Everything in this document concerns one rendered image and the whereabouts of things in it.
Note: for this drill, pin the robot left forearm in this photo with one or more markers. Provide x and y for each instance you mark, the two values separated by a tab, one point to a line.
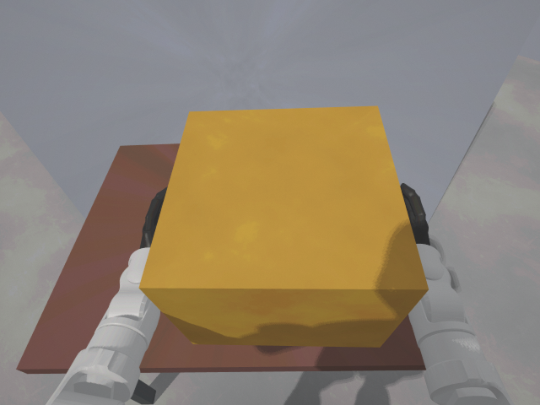
109	366

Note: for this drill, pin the carton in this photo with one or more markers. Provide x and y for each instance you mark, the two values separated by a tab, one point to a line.
284	227

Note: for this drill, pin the robot right forearm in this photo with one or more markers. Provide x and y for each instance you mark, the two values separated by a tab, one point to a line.
457	372

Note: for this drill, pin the table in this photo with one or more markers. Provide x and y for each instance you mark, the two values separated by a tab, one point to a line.
90	279

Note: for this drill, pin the robot right hand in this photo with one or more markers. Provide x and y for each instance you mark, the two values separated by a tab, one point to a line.
416	215

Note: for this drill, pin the robot left hand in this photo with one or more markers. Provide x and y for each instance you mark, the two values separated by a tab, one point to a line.
152	218

